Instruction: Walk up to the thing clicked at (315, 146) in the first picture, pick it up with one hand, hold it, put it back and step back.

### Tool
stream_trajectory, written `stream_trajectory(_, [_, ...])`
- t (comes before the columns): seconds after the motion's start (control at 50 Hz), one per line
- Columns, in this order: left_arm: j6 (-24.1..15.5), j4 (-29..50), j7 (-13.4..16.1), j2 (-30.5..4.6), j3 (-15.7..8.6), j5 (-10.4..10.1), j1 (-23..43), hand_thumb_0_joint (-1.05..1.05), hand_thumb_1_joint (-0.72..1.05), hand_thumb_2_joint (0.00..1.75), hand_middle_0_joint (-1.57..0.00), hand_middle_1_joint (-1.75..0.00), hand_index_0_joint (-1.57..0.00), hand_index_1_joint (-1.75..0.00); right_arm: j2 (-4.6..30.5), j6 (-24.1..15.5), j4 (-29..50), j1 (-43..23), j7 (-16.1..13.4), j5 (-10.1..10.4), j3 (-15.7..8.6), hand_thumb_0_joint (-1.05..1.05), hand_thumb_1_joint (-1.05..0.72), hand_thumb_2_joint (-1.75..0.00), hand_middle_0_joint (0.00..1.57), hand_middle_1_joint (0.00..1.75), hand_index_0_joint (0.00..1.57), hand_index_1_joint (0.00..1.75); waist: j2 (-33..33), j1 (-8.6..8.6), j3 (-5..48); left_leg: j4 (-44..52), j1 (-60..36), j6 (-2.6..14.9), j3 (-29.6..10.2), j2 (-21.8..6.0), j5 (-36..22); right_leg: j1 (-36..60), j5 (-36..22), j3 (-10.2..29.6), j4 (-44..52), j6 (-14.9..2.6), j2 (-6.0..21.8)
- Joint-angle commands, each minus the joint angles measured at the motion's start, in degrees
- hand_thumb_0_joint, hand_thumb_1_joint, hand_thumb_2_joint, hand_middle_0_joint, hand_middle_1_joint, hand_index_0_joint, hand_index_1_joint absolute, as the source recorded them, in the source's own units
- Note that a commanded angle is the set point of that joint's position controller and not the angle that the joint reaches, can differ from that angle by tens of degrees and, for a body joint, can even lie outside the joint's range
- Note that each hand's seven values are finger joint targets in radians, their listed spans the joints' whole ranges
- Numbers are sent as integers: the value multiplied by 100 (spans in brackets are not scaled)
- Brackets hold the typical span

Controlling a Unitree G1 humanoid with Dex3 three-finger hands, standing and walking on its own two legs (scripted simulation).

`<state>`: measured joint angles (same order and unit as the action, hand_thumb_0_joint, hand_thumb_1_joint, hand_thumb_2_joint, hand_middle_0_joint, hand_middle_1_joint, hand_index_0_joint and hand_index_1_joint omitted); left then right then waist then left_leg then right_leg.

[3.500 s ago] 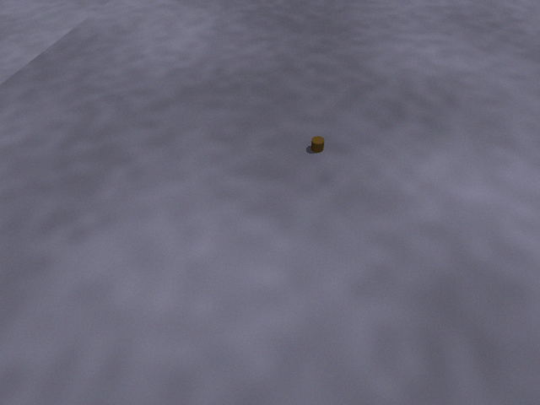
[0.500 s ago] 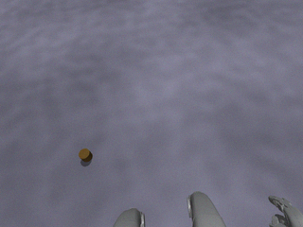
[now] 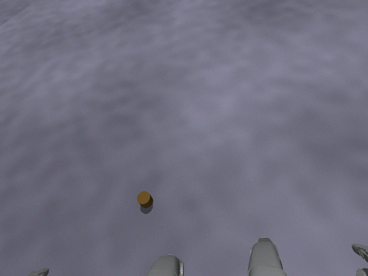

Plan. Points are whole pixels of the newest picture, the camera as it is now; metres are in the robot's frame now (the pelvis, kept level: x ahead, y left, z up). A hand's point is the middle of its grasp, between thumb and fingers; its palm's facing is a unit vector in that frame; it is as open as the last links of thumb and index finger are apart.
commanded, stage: walk up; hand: left
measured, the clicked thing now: (145, 199) +0.52 +0.36 -0.67
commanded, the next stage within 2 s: none
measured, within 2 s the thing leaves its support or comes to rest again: neither
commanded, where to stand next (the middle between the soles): +0.04 +0.21 m, yaw -17 degrees
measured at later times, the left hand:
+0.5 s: hand out of the picture +0.05 +0.49 -0.09, palm faces -0.18 -0.82 -0.55, open 7.4 cm
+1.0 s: hand out of the picture +0.10 +0.50 -0.10, palm faces -0.36 -0.87 -0.34, open 7.4 cm
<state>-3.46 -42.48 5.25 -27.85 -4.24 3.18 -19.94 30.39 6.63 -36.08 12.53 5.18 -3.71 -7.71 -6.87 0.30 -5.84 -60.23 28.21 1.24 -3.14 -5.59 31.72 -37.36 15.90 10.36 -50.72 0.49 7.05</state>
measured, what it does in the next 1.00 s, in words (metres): steps to the left, turning right: right foot, then left foot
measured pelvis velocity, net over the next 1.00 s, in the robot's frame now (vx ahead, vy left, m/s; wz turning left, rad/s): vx -0.04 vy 0.24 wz -0.33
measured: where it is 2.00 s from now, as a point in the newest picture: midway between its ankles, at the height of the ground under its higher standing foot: outside the picture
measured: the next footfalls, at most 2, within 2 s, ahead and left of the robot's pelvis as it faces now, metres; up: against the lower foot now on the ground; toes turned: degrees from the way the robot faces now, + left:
right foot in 0.32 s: +0.02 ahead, +0.05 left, +0.00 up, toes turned -9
left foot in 0.56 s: +0.00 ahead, +0.40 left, +0.00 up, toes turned -10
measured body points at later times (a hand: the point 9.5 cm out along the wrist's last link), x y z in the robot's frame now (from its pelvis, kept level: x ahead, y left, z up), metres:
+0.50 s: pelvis -0.07 +0.22 +0.03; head -0.02 +0.18 +0.47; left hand +0.06 +0.53 -0.06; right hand -0.03 -0.11 -0.10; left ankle -0.04 +0.36 -0.62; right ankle -0.02 +0.06 -0.67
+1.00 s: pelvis -0.04 +0.24 +0.05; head +0.00 +0.25 +0.50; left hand +0.12 +0.54 -0.08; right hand -0.17 -0.09 -0.03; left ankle -0.04 +0.41 -0.67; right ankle -0.03 +0.09 -0.65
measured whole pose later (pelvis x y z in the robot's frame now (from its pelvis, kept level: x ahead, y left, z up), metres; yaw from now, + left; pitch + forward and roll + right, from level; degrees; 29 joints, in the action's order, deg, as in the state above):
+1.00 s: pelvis -0.04 +0.24 +0.05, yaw -19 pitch -2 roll +0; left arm 2.4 -54.6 -4.3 -25.7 -5.3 1.6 -13.8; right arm 26.8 -4.0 -52.8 23.2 -0.6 -1.7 -3.9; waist 3.5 -1.9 -6.2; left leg -36.9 10.3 -3.1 6.1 -7.5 24.3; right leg -25.0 20.9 2.4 -45.6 -0.7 2.3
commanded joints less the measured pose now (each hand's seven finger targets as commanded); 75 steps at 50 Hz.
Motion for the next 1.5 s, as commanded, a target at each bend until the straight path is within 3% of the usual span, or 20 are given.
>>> stream_trajectory(0.0, [26, 369, 287, -861, -361, -157, 342, 0, 90, 90, -20, -30, -20, -30, 1546, -244, 115, 1577, -158, -132, -547, 0, -90, -90, 20, 30, 20, 30, -1511, -882, 585, 3306, -1283, 662, -2281, -1138, -270, -1729, 2183, -1148, -2089, -237, -1550])
stream_trajectory(0.02, [-31, 411, 446, -1178, -364, -130, 831, 0, 90, 90, -20, -30, -20, -30, 1967, -289, 257, 589, -243, 25, -548, 0, -90, -90, 20, 30, 20, 30, -1598, -753, 146, 4107, -252, 1365, -3641, -1758, -423, -1553, 2127, -612, -2648, -314, -1224])
stream_trajectory(0.12, [-9, -461, 236, -1214, -405, -445, -293, 0, 90, 90, -20, -30, -20, -30, 926, -375, 393, -252, -361, -5, -264, 0, -90, -90, 20, 30, 20, 30, -844, -195, 128, 2842, -748, 841, -1223, -779, -2581, -367, 1104, -1047, -2368, -260, -862])
stream_trajectory(0.2, [-18, -267, 217, -933, -310, -487, -200, 0, 90, 90, -20, -30, -20, -30, 633, -287, 360, 226, -325, -89, -167, 0, -90, -90, 20, 30, 20, 30, -804, -313, 336, 2498, -1248, 843, -785, -757, -4123, 489, 1261, -1242, -633, -276, -661])
stream_trajectory(0.26, [-65, -463, 315, -936, -350, -422, -1260, 0, 90, 90, -20, -30, -20, -30, 456, -173, 554, -56, -270, -10, -122, 0, -90, -90, 20, 30, 20, 30, -176, 326, 844, 1351, -797, 299, -233, -448, -4272, 2500, -394, -1044, 1882, -471, -502])
stream_trajectory(0.32, [-89, 39, 431, -1729, -553, -210, -472, 0, 90, 90, -20, -30, -20, -30, 473, -85, 555, 390, -409, -13, -173, 0, -90, -90, 20, 30, 20, 30, 1182, 99, 1291, -1732, 1488, -389, -615, 98, 662, 3314, -1661, 3171, 2253, -2237, 2438])
stream_trajectory(0.5, [132, 92, -137, -1138, -305, 40, 1073, 0, 90, 90, -20, -30, -20, -30, 441, -467, -821, 1194, -382, 338, -156, 0, -90, -90, 20, 30, 20, 30, 1727, -484, 547, 1977, -1872, -273, 925, 560, -514, 115, 2734, -129, 1352, -899, -329])
stream_trajectory(0.52, [246, 7, -180, -863, -269, 10, 916, 0, 90, 90, -20, -30, -20, -30, 552, -582, -1050, 1593, -490, 256, -186, 0, -90, -90, 20, 30, 20, 30, 969, -647, 440, 2505, -2091, -353, 832, 721, -522, -123, 2532, -288, 206, -797, -645])
stream_trajectory(0.54, [285, 72, -230, -446, -198, 1, 783, 0, 90, 90, -20, -30, -20, -30, 976, -751, -1152, 2108, -582, 116, -228, 0, -90, -90, 20, 30, 20, 30, -37, -832, 395, 3344, -2239, 71, -1199, -226, 1196, -960, 2238, -211, -1244, -620, -1220])
stream_trajectory(0.58, [187, 107, -262, -973, -229, 48, 1440, 0, 90, 90, -20, -30, -20, -30, 1993, -908, -818, 413, -653, 275, -322, 0, -90, -90, 20, 30, 20, 30, 45, -387, -858, 5255, -522, 1669, -5197, -2669, 3539, -1687, 1516, 296, -1981, -259, -710])
stream_trajectory(0.68, [370, -745, -669, -1081, -529, -78, 394, 0, 90, 90, -20, -30, -20, -30, 1310, -1216, -1221, 294, -774, 246, -121, 0, -90, -90, 20, 30, 20, 30, -7, 58, -608, 4294, -675, 739, -1943, -1242, 1051, -493, 219, 44, -1961, -92, -694])
stream_trajectory(0.9, [365, -437, -891, -731, -339, -183, 1360, 0, 90, 90, -20, -30, -20, -30, 1124, -1250, -1334, 1006, -689, 198, -33, 0, -90, -90, 20, 30, 20, 30, -519, -416, -215, 3981, -2085, 875, -371, -1117, -1326, 241, 480, -775, 230, -47, -480])
stream_trajectory(0.98, [241, -791, -797, -558, -302, -228, 501, 0, 90, 90, -20, -30, -20, -30, 1036, -1065, -1175, 741, -660, 273, 102, 0, -90, -90, 20, 30, 20, 30, -520, 109, 488, 2317, -1702, 687, 480, -831, -3963, 2379, 25, -1593, 2006, -287, -773])
stream_trajectory(1.02, [156, -950, -670, -1406, -602, -143, -265, 0, 90, 90, -20, -30, -20, -30, 288, -1066, -995, 1258, -686, 396, 415, 0, -90, -90, 20, 30, 20, 30, 1712, 389, 1213, -192, -42, 150, 661, -22, -2436, 4250, -85, 591, 2363, -705, 126])
stream_trajectory(1.04, [169, -802, -617, -1740, -600, -236, -291, 0, 90, 90, -20, -30, -20, -30, 383, -1064, -843, 783, -751, 486, 366, 0, -90, -90, 20, 30, 20, 30, 2357, 523, 1150, -669, 943, 99, 425, 706, 132, 4203, -623, 2596, 3082, -1621, 1358])
stream_trajectory(1.14, [166, -487, -494, -920, -282, -284, 816, 0, 90, 90, -20, -30, -20, -30, 548, -1017, -1387, 1087, -772, 502, 306, 0, -90, -90, 20, 30, 20, 30, 1431, -86, 467, -81, -57, 13, 118, 277, -400, 2323, -2236, 89, 2241, -1406, 530])
stream_trajectory(1.24, [157, -508, -417, -845, -131, -353, 1232, 0, 90, 90, -20, -30, -20, -30, 273, -966, -1528, 776, -697, 448, 334, 0, -90, -90, 20, 30, 20, 30, 1654, -168, 704, 1936, -1207, -48, 524, 350, -1578, 1860, -3549, -187, 1443, -1236, 607])
stream_trajectory(1.3, [281, -498, -387, -516, -33, -496, 1308, 0, 90, 90, -20, -30, -20, -30, 830, -989, -1453, 440, -702, 272, 172, 0, -90, -90, 20, 30, 20, 30, 395, -135, 730, 2975, -1711, 342, -989, -417, -3616, 1066, -1282, -501, 514, -475, -66])
stream_trajectory(1.34, [375, -797, -328, -590, -69, -488, 1119, 0, 90, 90, -20, -30, -20, -30, 1117, -982, -1300, -221, -630, 360, 162, 0, -90, -90, 20, 30, 20, 30, -310, -14, 744, 3620, -811, 1377, -2354, -1460, -3155, 1796, 1475, -893, -360, -252, -685])
stream_trajectory(1.48, [116, -1107, -382, -1120, -143, -294, 1607, 0, 90, 90, -20, -30, -20, -30, 280, -805, -1561, -593, -626, 461, 408, 0, -90, -90, 20, 30, 20, 30, 1048, -78, 942, 1954, -835, -33, -59, 347, -2047, 2149, -1491, 835, 2139, -1037, 822])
